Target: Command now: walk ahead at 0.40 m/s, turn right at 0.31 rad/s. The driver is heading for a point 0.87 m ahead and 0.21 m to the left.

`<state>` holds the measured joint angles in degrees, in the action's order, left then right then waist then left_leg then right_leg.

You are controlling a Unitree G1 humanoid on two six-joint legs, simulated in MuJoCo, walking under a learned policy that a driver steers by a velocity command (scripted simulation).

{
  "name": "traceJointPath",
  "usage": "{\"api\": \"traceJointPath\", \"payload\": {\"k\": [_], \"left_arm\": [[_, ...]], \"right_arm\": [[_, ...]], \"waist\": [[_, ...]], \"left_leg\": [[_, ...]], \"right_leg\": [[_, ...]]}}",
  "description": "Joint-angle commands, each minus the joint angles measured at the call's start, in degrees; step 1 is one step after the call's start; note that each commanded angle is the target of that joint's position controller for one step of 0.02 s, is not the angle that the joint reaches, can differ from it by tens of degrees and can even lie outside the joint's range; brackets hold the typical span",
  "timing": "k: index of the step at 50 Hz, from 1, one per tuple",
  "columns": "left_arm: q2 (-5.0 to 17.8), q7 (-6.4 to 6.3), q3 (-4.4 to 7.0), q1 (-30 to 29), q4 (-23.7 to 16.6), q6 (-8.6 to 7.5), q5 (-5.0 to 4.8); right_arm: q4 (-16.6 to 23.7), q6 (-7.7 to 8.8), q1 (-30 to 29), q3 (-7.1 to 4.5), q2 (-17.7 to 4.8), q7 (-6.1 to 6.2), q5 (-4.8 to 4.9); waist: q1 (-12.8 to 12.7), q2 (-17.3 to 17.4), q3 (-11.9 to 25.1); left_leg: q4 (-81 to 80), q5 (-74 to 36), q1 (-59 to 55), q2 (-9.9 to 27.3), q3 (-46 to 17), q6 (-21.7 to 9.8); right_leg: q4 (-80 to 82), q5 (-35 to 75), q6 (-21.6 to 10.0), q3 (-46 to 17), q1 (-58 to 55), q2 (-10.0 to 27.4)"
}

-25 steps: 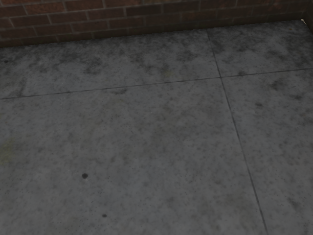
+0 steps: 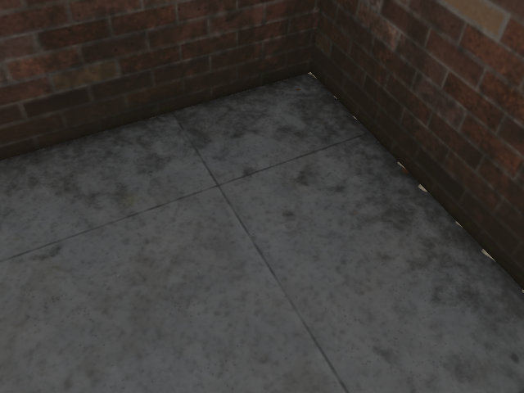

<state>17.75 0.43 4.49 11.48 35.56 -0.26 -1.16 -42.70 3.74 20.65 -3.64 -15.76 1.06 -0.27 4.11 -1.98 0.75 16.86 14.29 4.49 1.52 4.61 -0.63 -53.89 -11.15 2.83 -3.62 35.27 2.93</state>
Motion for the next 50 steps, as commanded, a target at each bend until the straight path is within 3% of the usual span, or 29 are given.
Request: {"api": "traceJointPath", "payload": {"k": [1,5,7,8,9,10,11,12,13,14,16,20,24,28,31,32,33,34,35,36,37,38,39,40,42,46,50], "left_arm": [[1.0,0.92,-0.67,-8.88,-6.47,-2.1,0.1],[2.41,1.81,-0.47,-9.56,-6.73,-3.28,-0.52],[4.97,1.51,1.11,-1.23,-4.09,-3.62,-0.53],[7.86,0.81,2.59,6.68,-2.12,-3.56,-0.16],[13.05,-0.24,3.66,15.85,-1.5,-3.19,1.71],[14.07,-0.15,3.63,16.89,-1.35,-3.38,2.2],[9.55,0.24,2.22,14.38,-1.04,-3.88,1.6],[6.69,0.39,1.28,11.19,-0.76,-4.12,1.03],[4.75,0.54,0.65,7.58,-0.61,-4.38,0.89],[3.25,0.61,0.28,5.09,-0.36,-4.81,1.07],[2.36,0.39,0.37,3.04,0.49,-5.85,1.66],[3.41,-0.36,1.05,3.61,3.01,-6.64,1.86],[5.82,-1.17,1.76,4.93,4.81,-6.07,1.36],[7.96,-1.41,2.51,7.63,7.09,-4.74,0.26],[10.75,-1.86,3.16,7.11,7.28,-3.34,-0.24],[11.43,-1.94,3.27,6.58,7.11,-2.88,-0.5],[10.85,-2.04,2.87,5.83,6.68,-2.86,-0.89],[6.04,-1.98,1.21,8.2,5.49,-3.45,1.06],[1.09,-1.3,-0.76,11.69,2.36,-5.12,1.41],[6.99,-0.52,0.31,4.95,1.6,-6.97,-0.28],[7.51,-0.25,0.31,1.05,-0.03,-7.72,-1.7],[6.51,-0.7,0.04,0.54,0.18,-7.99,-0.72],[6.94,-1.07,0.4,0.81,0.68,-7.75,0.86],[7.11,-0.98,0.61,1.97,1.03,-7.11,1.34],[6.08,-0.97,0.42,2.88,1.37,-5.97,2.07],[3.47,-1.13,-0.69,-4.43,-0.62,-5.14,2.35],[2.48,-0.17,-1.32,-12.58,-2.22,-5.91,1.38]], "right_arm": [[2.22,0.73,-1.5,-2.65,-10.73,-0.48,0.88],[0.18,-0.06,0.49,-2.84,-12.68,-1.52,2.55],[-0.43,-0.48,-0.46,-2.4,-12.4,-1.6,2.78],[-0.5,-0.15,-0.41,-1.39,-9.72,-1.69,2.29],[2.28,0.48,-0.82,0.63,-3.94,-1.8,0.52],[3.34,1.39,0.29,0.69,-3.78,-1.24,1.84],[2.98,1.49,-0.88,-0.92,-8.9,-1.22,3.1],[3.46,1.3,-2.92,-1.15,-9.23,-1.47,3.33],[3.09,0.92,-3.8,-1.15,-8.38,-1.4,2.71],[2.83,0.3,-4.03,-1.41,-8.01,-1.37,2.14],[1.79,-0.88,-2.43,-1.12,-5.58,-1.67,2.23],[3.22,-1.62,-6.04,-0.7,-3.55,-1.72,1.8],[6.04,-1.14,-14.33,0.33,-2.05,-3.35,1.42],[9.24,-1.06,-19.83,0.44,-2.63,-4.85,1.68],[9.99,-1.62,-16.17,-1.16,-5.75,-5.08,1.66],[8.88,-1.97,-10.06,-2.4,-7.94,-4.81,1.82],[6.81,-2.36,-0.97,-4.2,-10.94,-3.98,1.91],[5.46,-3.13,4.71,-5.42,-15.6,-2.67,2.09],[7.58,-2.13,1.24,-5.43,-19.13,-2.84,1.9],[8.33,-1.3,1.77,-4.03,-13.84,-3.33,1.59],[7.72,-0.56,0.01,-3.36,-11.63,-3.35,1.36],[7.81,-0.09,-3.52,-2.91,-10.47,-3.36,1.48],[8.26,0.12,-6.63,-2.42,-8.63,-3.14,1.29],[9.04,0.18,-8.3,-2.07,-8.1,-2.82,0.58],[8.67,0.4,-8.7,-2.16,-8.41,-2.29,0.7],[6.73,0.12,-5.62,-2.53,-10.14,-0.87,1.23],[5.23,-0.71,-2.4,-2.66,-10.77,-0.27,1.65]], "waist": [[0.61,8.64,-4.87],[-0.29,9.54,-5.78],[-5.96,7.92,-1.94],[-9.91,5.69,3.89],[-12.76,-5.79,13.62],[-11.7,-14.17,16.45],[-11.56,-8.61,10.35],[-9.76,-8.33,5.14],[-7.93,-5.96,1.9],[-6.44,-6.42,-0.63],[-4.33,-5.64,-1.92],[-4.0,-2.07,-4.39],[-6.61,-0.87,-6.93],[-7.64,-0.2,-8.07],[-3.92,-3.12,-2.33],[-0.32,-3.43,1.39],[4.8,-2.04,6.04],[4.79,8.22,10.58],[-1.32,18.21,18.94],[3.11,8.8,19.64],[2.21,6.47,11.19],[-1.0,0.83,5.13],[-2.97,0.89,3.14],[-4.54,2.64,2.18],[-5.46,3.46,1.53],[-3.27,4.09,-0.87],[0.24,6.23,-1.34]], "left_leg": [[-9.38,-0.81,0.51,13.26,-9.42,-10.09],[-6.38,-4.42,2.14,14.68,-11.29,-10.35],[1.97,-15.17,5.01,13.09,-9.82,-8.1],[13.72,-18.5,9.33,9.26,-6.22,-5.63],[35.68,-0.83,25.13,3.58,-2.07,-1.16],[49.59,18.95,36.78,-2.5,-7.75,0.27],[55.36,16.07,40.52,0.45,-12.49,-0.01],[55.28,11.31,41.43,2.69,-11.23,-0.64],[53.31,6.54,40.24,4.35,-10.6,-0.44],[51.21,2.98,38.36,5.46,-10.74,-0.09],[50.74,-1.68,34.85,5.51,-10.65,0.65],[42.87,-8.27,37.93,4.78,-11.53,1.95],[28.11,-16.77,35.2,4.14,-6.66,0.89],[21.03,-13.54,35.44,3.19,-3.5,-2.1],[20.43,-5.47,25.88,-2.28,1.42,-5.69],[19.71,-3.97,17.79,-4.59,2.33,-7.32],[15.89,-7.17,3.21,-6.42,1.4,-9.66],[15.59,-10.11,-13.75,3.16,-14.37,-13.05],[5.75,3.18,-27.9,16.48,-49.51,-25.46],[-0.19,7.83,-26.86,16.76,-50.84,-22.8],[-1.01,6.02,-19.7,15.13,-43.0,-20.31],[-1.04,-0.87,-10.36,12.53,-36.45,-18.3],[-1.31,-7.17,-4.16,10.43,-31.7,-17.26],[-2.45,-11.42,0.36,8.97,-29.25,-16.99],[-3.88,-17.72,4.93,7.76,-25.99,-17.37],[-3.86,-19.39,9.34,4.1,-20.19,-15.13],[-2.22,-11.16,10.24,2.57,-20.58,-12.16]], "right_leg": [[10.21,1.05,-0.62,2.41,1.96,0.69],[20.45,-2.53,-3.09,5.15,-8.07,-1.1],[27.63,1.79,-5.3,6.57,-22.87,-3.56],[27.69,2.74,-6.89,4.15,-35.5,-1.55],[28.24,-0.43,-11.9,-14.64,-53.57,14.19],[36.11,-8.44,-17.98,-34.22,-54.38,22.22],[37.45,-12.26,-17.14,-29.49,-49.02,20.78],[38.41,-12.11,-15.31,-21.4,-43.73,18.18],[40.37,-9.34,-14.04,-16.04,-38.69,15.36],[42.27,-4.31,-13.22,-11.33,-34.67,13.45],[44.47,5.47,-12.65,-4.67,-30.53,11.81],[45.98,15.55,-12.81,3.82,-30.77,11.52],[47.26,16.04,-11.75,10.11,-31.3,11.31],[44.11,23.3,-10.66,13.13,-38.36,13.45],[32.15,50.9,-8.98,15.37,-42.15,13.33],[23.19,55.78,-8.29,15.87,-40.99,12.62],[10.34,51.58,-6.48,17.09,-34.19,10.37],[-8.57,15.12,-3.92,16.26,-18.07,6.08],[-27.9,-23.58,-1.07,5.98,2.61,-6.41],[-29.48,-20.88,-2.26,-3.68,7.95,-3.5],[-26.16,-15.96,-3.4,-2.84,10.04,-1.44],[-20.65,-11.81,-3.5,-2.36,8.1,1.21],[-15.85,-9.41,-3.07,-2.4,4.59,2.92],[-14.27,-7.69,-2.59,-2.57,1.16,3.73],[-10.47,-5.97,-0.78,-1.26,-0.86,3.81],[3.86,5.68,1.95,0.32,-0.23,2.02],[18.99,16.18,2.08,0.89,-5.75,-1.86]]}}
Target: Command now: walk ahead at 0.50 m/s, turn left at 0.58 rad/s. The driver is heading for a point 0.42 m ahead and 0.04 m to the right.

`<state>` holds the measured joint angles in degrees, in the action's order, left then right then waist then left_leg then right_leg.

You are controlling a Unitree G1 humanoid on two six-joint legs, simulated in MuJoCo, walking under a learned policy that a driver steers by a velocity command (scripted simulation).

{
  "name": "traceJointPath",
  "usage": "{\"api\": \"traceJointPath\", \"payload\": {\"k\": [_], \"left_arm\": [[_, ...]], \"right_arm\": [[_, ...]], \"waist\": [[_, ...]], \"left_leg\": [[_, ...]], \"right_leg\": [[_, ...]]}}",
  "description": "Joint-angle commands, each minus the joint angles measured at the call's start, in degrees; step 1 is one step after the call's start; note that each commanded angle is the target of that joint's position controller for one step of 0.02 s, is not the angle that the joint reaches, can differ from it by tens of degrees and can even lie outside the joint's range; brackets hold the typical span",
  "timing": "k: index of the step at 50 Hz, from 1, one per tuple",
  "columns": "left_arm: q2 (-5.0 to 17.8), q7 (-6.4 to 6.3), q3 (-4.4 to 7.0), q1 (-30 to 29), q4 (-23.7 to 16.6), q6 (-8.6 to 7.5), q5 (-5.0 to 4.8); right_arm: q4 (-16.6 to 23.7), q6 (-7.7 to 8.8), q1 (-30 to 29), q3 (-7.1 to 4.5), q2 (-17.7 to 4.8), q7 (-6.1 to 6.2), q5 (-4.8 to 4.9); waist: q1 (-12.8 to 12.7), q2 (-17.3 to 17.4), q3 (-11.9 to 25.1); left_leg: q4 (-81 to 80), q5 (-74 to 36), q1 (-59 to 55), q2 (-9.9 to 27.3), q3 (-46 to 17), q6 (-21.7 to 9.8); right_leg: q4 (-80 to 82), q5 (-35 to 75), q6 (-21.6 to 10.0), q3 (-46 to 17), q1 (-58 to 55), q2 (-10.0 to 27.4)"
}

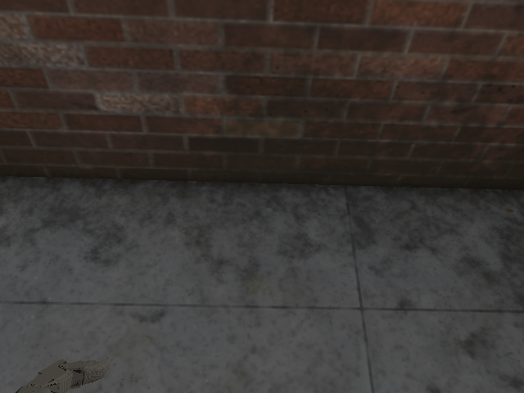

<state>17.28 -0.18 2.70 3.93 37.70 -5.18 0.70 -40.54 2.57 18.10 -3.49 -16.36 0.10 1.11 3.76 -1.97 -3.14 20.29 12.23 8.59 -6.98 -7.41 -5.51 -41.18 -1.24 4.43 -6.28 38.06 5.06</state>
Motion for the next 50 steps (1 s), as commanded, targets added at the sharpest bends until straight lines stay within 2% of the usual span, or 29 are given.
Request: {"api": "traceJointPath", "payload": {"k": [1,5,7,8,9,10,11,12,13,16,18,20,25,27,29,30,31,32,33,34,36,38,41,43,45,46,47,48,50], "left_arm": [[3.38,0.73,0.58,-6.25,-4.73,-1.25,-0.81],[6.13,1.64,1.83,-5.38,-4.75,-2.22,-1.28],[7.66,1.25,3.03,2.23,-2.89,-2.74,-1.2],[9.81,0.88,3.8,9.57,-1.99,-3.03,-0.19],[14.24,0.67,4.7,16.19,-1.02,-2.79,1.0],[13.26,1.54,4.89,19.26,1.47,-2.17,-0.3],[7.98,1.56,3.54,16.32,0.64,-1.97,-1.12],[5.81,1.4,2.79,13.44,0.41,-1.43,-0.88],[4.9,1.39,2.26,11.29,0.54,-1.12,-0.44],[3.38,1.21,1.5,9.56,1.76,-1.41,-0.13],[4.88,1.2,1.74,9.51,3.02,-1.64,-0.37],[6.69,0.92,2.11,8.93,4.01,-1.17,-0.63],[8.84,-0.31,2.08,12.3,7.25,0.74,-1.42],[9.34,-0.29,2.06,12.23,8.11,1.08,-1.81],[8.15,-0.17,1.54,11.9,8.73,1.07,-2.04],[6.64,0.03,0.86,13.73,8.91,0.57,-1.1],[3.58,0.32,-0.49,17.8,8.28,-0.15,0.62],[1.89,0.4,-1.53,21.44,9.34,0.48,0.02],[6.09,0.4,-0.56,19.13,9.42,1.83,-0.69],[7.03,0.04,-0.1,15.94,8.7,3.07,-1.12],[7.38,-1.43,0.48,14.35,8.59,6.07,0.18],[6.05,-2.41,0.31,15.98,9.02,7.59,0.16],[4.71,-2.46,0.17,15.49,9.22,7.6,0.21],[4.2,-2.11,0.1,14.23,9.05,7.42,0.76],[6.96,-2.24,0.2,11.77,6.84,7.31,1.3],[10.25,-2.19,1.25,10.28,8.03,7.17,0.58],[6.02,-1.93,-0.01,8.33,7.38,6.81,1.03],[4.47,-1.86,-0.6,8.11,7.58,6.43,1.57],[5.12,-1.83,-0.63,8.04,7.81,5.74,1.28]], "right_arm": [[2.59,0.3,1.09,-2.87,-10.3,0.74,0.4],[1.94,-0.42,1.74,-2.83,-9.58,1.05,0.49],[2.44,-0.64,0.19,-2.48,-8.2,0.95,0.31],[3.02,-0.41,0.3,-1.24,-4.9,0.66,-0.35],[3.81,-0.02,7.0,-0.03,-1.02,0.78,-0.16],[3.69,0.4,10.61,0.06,-3.44,0.88,1.34],[2.71,0.29,6.47,-1.07,-8.28,0.93,1.64],[3.62,0.13,0.83,-1.34,-9.25,0.9,0.82],[4.53,0.28,-2.47,-1.26,-8.4,0.82,-0.05],[4.6,0.39,-2.8,-0.85,-5.11,0.11,-0.19],[4.85,0.25,-3.65,-0.21,-3.31,0.22,-1.0],[5.16,0.42,-5.36,0.65,-1.7,0.11,-1.56],[6.58,0.33,-12.62,0.94,-2.23,-0.7,-1.37],[6.94,0.46,-12.9,0.47,-3.84,-0.82,-1.43],[5.46,0.67,-9.32,-0.44,-5.88,-0.34,-2.08],[5.29,0.68,-6.86,-1.2,-8.98,0.35,-2.56],[6.38,0.19,-5.32,-0.91,-10.98,0.89,-4.24],[5.91,-0.47,-4.03,0.28,-6.46,0.77,-4.26],[5.23,-0.96,-4.03,1.0,-3.74,0.14,-2.53],[4.91,-1.18,-6.68,1.02,-3.91,-0.24,-1.65],[5.24,-0.39,-13.13,0.6,-5.76,-0.99,-2.32],[5.1,-0.14,-17.47,0.37,-6.14,-1.24,-3.13],[3.54,-0.14,-17.77,0.66,-5.09,-0.98,-2.91],[2.26,-0.3,-16.99,1.1,-4.14,-0.92,-2.47],[0.07,-0.25,-14.14,1.58,-3.38,-1.08,-2.99],[0.2,-0.52,-13.03,1.41,-2.96,-0.95,-2.92],[-0.18,-0.56,-14.39,1.77,-2.86,-0.92,-3.41],[-0.5,-0.54,-14.29,1.59,-2.91,-0.86,-3.07],[-1.84,-0.46,-13.51,1.41,-3.68,-0.62,-2.73]], "waist": [[1.02,6.56,2.43],[-0.49,8.84,2.89],[-4.88,9.67,5.45],[-8.19,6.63,12.37],[-6.84,-5.98,20.61],[-6.28,-16.73,21.39],[-7.66,-8.15,12.92],[-7.86,-3.71,7.18],[-7.02,-1.56,3.54],[-4.29,-4.01,1.7],[-3.56,-3.47,2.08],[-3.73,-3.1,3.8],[-6.38,-3.22,5.97],[-5.48,-4.61,6.28],[-2.94,-2.76,7.62],[-2.28,0.85,10.25],[-3.86,9.9,16.08],[-3.31,16.0,22.33],[-2.26,11.5,20.47],[-2.69,9.16,15.53],[-4.98,7.89,10.14],[-7.0,10.23,8.47],[-6.67,10.1,9.0],[-6.63,8.79,8.24],[-5.26,5.6,4.42],[-2.71,-2.61,1.74],[-3.59,-2.54,1.77],[-3.29,-3.01,2.44],[-3.48,-2.09,3.03]], "left_leg": [[-4.73,-7.99,5.16,11.76,-10.06,-7.18],[1.77,-6.95,-1.47,14.41,-17.16,-5.82],[8.19,-11.14,-0.65,12.42,-17.08,-3.74],[20.19,-9.48,3.04,9.62,-13.33,-1.79],[38.93,9.19,19.1,1.68,-5.6,2.54],[50.3,22.37,32.44,1.95,-3.62,4.06],[54.45,17.48,36.02,5.0,-4.99,4.54],[54.35,12.93,35.71,6.88,-2.56,4.66],[51.81,9.98,34.59,8.23,-1.57,4.66],[43.82,6.29,28.75,10.84,0.65,4.95],[37.52,6.34,26.99,10.68,2.91,6.47],[29.34,1.1,23.48,10.69,4.55,7.38],[14.02,-11.32,16.07,7.85,5.51,6.97],[10.2,-11.01,13.18,7.42,4.77,5.31],[3.64,-16.65,4.55,6.35,5.57,2.78],[3.57,-32.96,-3.07,10.93,1.97,0.52],[9.31,-58.0,-17.06,22.24,-9.49,-6.2],[8.1,-59.36,-20.05,29.41,-17.81,-13.95],[5.62,-45.71,-16.15,26.78,-17.55,-13.02],[3.38,-34.26,-12.0,24.26,-15.17,-10.4],[-1.15,-21.96,-0.11,21.72,-11.7,-7.38],[-3.51,-15.87,8.87,18.64,-7.08,-6.05],[-3.27,-5.56,11.16,16.71,-4.25,-5.33],[-3.0,8.34,12.99,14.69,-3.48,-2.81],[-1.46,17.42,15.12,11.53,-2.4,1.91],[0.11,13.14,11.48,8.14,2.34,3.77],[2.77,7.61,6.18,8.06,3.2,4.9],[3.85,4.34,4.21,8.09,3.42,4.68],[4.37,-0.61,3.93,8.51,3.06,3.94]], "right_leg": [[8.0,6.47,0.22,3.03,-9.12,-4.44],[13.02,-0.67,-2.43,0.88,-11.68,-5.12],[16.63,-2.09,-5.21,2.47,-22.18,-5.21],[15.35,-2.89,-8.6,-2.25,-34.92,0.95],[16.79,-8.9,-16.19,-22.65,-54.59,13.45],[23.39,-25.44,-21.22,-42.56,-58.32,19.48],[25.5,-32.54,-19.08,-37.28,-51.88,16.94],[25.66,-28.18,-16.83,-27.79,-44.88,14.07],[26.82,-21.25,-16.21,-21.66,-38.53,11.45],[29.54,-3.74,-15.88,-11.39,-31.06,7.22],[28.92,16.59,-17.19,-5.96,-29.83,7.24],[28.05,26.59,-16.9,-0.91,-29.29,6.3],[25.6,23.84,-14.54,1.77,-31.86,6.03],[22.62,21.06,-13.38,1.0,-32.64,6.77],[16.05,18.76,-10.7,1.68,-31.27,4.27],[9.69,12.7,-8.09,3.52,-27.96,1.31],[-0.99,-9.39,-4.7,5.74,-16.71,-2.64],[-10.55,-36.59,-2.13,4.14,-12.33,-4.36],[-13.77,-39.84,-1.04,1.88,-11.21,-2.85],[-15.21,-37.92,-0.39,2.44,-8.71,-1.92],[-11.62,-31.34,0.8,1.79,-12.62,-0.29],[-6.15,-26.37,1.47,3.42,-20.36,-1.17],[3.52,-16.87,0.46,4.49,-26.41,-1.83],[11.5,-9.68,-1.02,5.09,-30.51,-2.56],[17.59,-10.01,-3.71,0.46,-29.73,1.78],[17.94,-21.96,-5.58,0.73,-20.98,0.9],[19.82,-24.99,-5.55,0.96,-17.53,0.23],[20.32,-23.69,-4.67,1.16,-17.13,0.1],[18.88,-16.82,-3.49,1.9,-19.93,-0.53]]}}
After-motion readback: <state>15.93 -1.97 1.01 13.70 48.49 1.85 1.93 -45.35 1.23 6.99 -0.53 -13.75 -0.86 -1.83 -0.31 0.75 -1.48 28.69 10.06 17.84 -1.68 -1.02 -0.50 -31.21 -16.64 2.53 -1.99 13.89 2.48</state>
